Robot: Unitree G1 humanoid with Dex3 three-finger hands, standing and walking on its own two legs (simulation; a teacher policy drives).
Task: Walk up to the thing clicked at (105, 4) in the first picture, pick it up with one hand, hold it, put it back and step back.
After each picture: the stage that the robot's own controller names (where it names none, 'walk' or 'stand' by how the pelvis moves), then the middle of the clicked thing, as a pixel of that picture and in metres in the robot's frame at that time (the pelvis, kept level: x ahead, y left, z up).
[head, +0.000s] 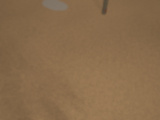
stand; (105, 6) +2.17 -0.39 -0.65
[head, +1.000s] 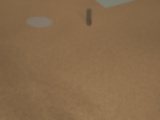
walk; (88, 17) +2.06 +0.04 -0.63
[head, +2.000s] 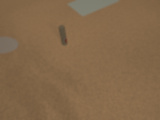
walk; (63, 35) +1.44 +0.30 -0.65
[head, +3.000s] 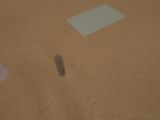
walk; (60, 66) +0.98 +0.28 -0.65
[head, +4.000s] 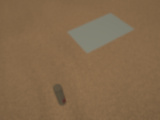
walk; (60, 95) +0.64 +0.25 -0.65
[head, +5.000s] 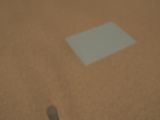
stand; (53, 117) +0.45 +0.20 -0.63
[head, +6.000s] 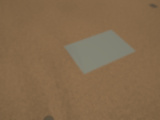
stand; out of the picture +0.41 +0.20 -0.65
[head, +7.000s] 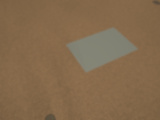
stand; out of the picture +0.41 +0.21 -0.66
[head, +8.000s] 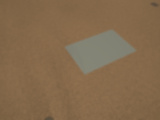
stand; out of the picture +0.41 +0.22 -0.66
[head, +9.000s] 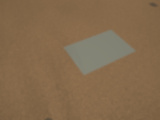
stand; out of the picture +0.40 +0.22 -0.66
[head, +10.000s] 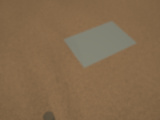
go down; out of the picture +0.40 +0.21 -0.65
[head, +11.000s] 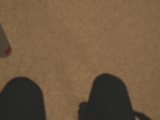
go down; out of the picture +0.47 +0.27 -0.24
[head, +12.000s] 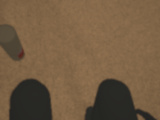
approach; (12, 45) +0.46 +0.27 -0.25
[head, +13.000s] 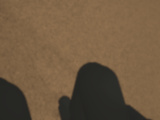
close in; out of the picture +0.44 +0.31 -0.16
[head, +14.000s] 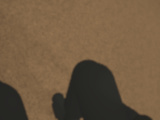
close; out of the picture +0.44 +0.32 -0.16
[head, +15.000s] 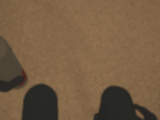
lift; (7, 68) +0.34 +0.24 -0.02
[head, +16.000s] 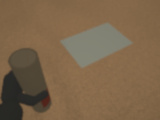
hold; (34, 85) +0.31 +0.15 +0.07
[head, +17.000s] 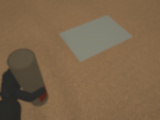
hold; (32, 82) +0.33 +0.17 +0.04
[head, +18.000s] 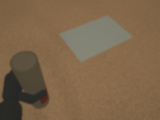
hold; (33, 84) +0.33 +0.16 +0.03
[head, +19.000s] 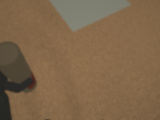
crouch; (19, 72) +0.37 +0.20 -0.02
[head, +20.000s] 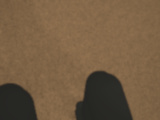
lower; out of the picture +0.48 +0.29 -0.06
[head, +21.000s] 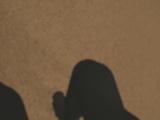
lower; out of the picture +0.44 +0.32 -0.16
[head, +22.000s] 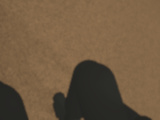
lower; out of the picture +0.43 +0.32 -0.16
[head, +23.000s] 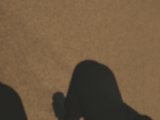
lower; out of the picture +0.43 +0.33 -0.16
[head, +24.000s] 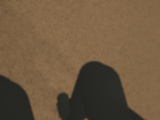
lower; out of the picture +0.42 +0.34 -0.15
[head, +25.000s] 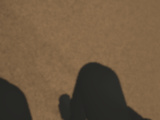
open; out of the picture +0.43 +0.32 -0.16
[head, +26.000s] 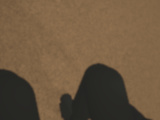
stand; out of the picture +0.42 +0.29 -0.17
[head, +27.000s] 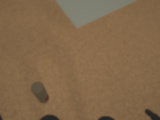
stand; (41, 93) +0.42 +0.22 -0.48
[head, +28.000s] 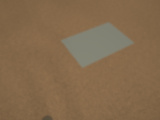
stand; out of the picture +0.39 +0.20 -0.60
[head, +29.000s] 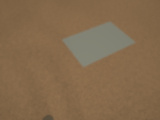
stand; out of the picture +0.39 +0.20 -0.60
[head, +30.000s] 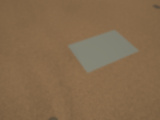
stand; out of the picture +0.41 +0.18 -0.64
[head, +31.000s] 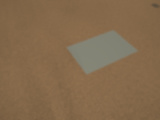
stand; out of the picture +0.39 +0.20 -0.66
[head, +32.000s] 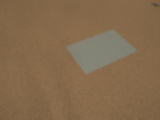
stand; out of the picture +0.38 +0.20 -0.66
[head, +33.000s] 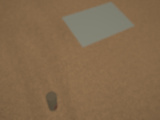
walk; (52, 102) +0.45 +0.14 -0.64
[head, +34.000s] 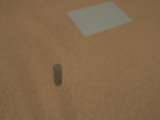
walk; (57, 75) +0.73 +0.16 -0.65
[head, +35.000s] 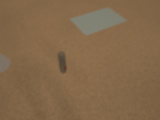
stand; (62, 62) +1.04 +0.24 -0.64
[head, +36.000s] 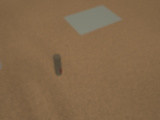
stand; (57, 65) +0.98 +0.21 -0.65
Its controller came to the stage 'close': yes
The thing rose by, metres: 0.68
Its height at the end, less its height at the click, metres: +0.00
